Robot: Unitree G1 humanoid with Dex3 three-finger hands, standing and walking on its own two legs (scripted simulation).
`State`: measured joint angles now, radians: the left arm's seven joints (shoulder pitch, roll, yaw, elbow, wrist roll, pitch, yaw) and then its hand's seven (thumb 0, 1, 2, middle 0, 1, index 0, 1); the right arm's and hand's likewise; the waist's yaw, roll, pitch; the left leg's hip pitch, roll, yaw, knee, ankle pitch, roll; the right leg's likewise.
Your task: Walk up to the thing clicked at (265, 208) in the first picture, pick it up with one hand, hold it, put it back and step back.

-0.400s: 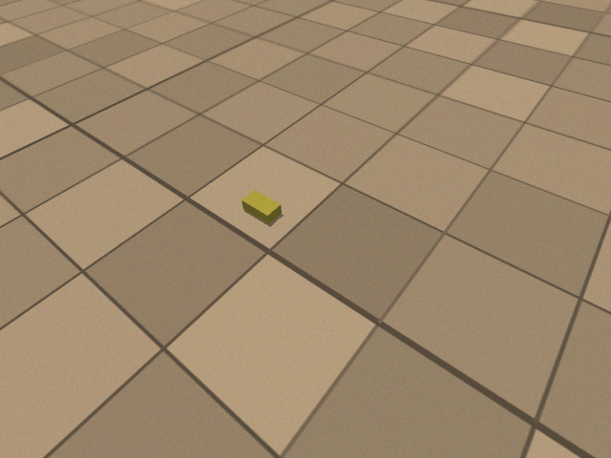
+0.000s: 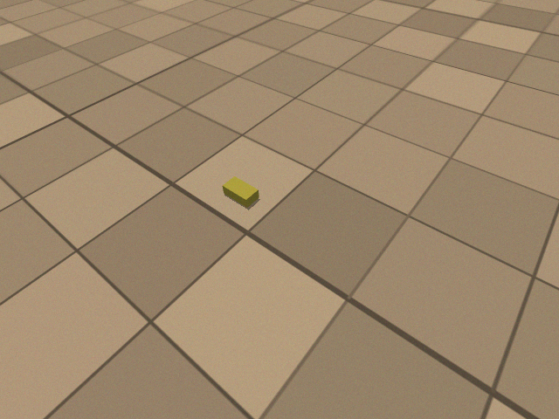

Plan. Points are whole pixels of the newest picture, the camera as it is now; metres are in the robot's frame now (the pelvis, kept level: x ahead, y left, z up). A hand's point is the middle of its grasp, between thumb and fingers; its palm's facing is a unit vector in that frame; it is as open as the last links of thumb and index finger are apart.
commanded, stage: stand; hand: left
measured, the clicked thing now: (240, 191) +1.30 +0.23 -0.75
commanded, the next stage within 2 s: walk up in 0.72 s
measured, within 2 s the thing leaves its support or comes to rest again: neither
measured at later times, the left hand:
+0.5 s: hand out of the picture +0.08 +0.25 -0.16, palm faces -0.01 -0.94 -0.34, open 7.4 cm
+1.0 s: hand out of the picture +0.09 +0.34 -0.15, palm faces -0.10 -0.90 -0.41, open 7.4 cm
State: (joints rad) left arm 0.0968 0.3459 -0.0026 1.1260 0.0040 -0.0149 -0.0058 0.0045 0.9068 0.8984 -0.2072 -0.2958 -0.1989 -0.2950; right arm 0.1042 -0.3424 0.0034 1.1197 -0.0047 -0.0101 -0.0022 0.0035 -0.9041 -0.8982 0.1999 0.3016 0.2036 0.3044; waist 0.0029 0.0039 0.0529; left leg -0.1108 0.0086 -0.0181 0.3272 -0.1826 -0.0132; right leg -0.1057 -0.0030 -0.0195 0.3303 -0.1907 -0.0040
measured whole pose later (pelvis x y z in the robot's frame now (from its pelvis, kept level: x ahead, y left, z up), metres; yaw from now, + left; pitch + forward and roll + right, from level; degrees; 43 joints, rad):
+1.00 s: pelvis +0.04 +0.06 -0.01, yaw -7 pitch -1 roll -2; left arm 0.31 0.41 0.07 1.01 0.02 -0.05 -0.02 0.01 0.90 0.90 -0.21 -0.30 -0.20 -0.30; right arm 0.16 -0.46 -0.12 0.89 -0.05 0.01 0.10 0.00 -0.91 -0.90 0.20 0.30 0.20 0.30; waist 0.02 0.05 0.07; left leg -0.40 0.07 -0.08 0.68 -0.37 0.00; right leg -0.14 -0.01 0.12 0.44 -0.31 0.01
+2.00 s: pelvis +0.45 +0.18 -0.03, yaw -28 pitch -2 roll +0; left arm 0.31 0.47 0.04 0.92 -0.02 -0.09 0.03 0.01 0.91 0.90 -0.21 -0.30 -0.20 -0.30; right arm 0.30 -0.40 -0.09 0.75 -0.04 0.00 0.08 0.00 -0.90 -0.90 0.20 0.30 0.20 0.30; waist -0.05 -0.01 0.10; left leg -0.31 0.06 0.13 0.66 -0.32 0.03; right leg -0.53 -0.05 -0.05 1.03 -0.41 -0.03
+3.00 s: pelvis +0.78 +0.30 -0.04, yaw -37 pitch -3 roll +0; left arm 0.25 0.40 0.03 0.83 0.00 -0.09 0.03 0.00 0.90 0.90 -0.21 -0.30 -0.20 -0.30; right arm 0.33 -0.40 -0.04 0.81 -0.01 0.05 0.03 0.01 -0.90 -0.90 0.20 0.30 0.20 0.30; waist -0.02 0.07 0.13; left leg -0.42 0.00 0.03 1.11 -0.55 0.02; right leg -0.39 0.01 -0.07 0.72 -0.28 -0.07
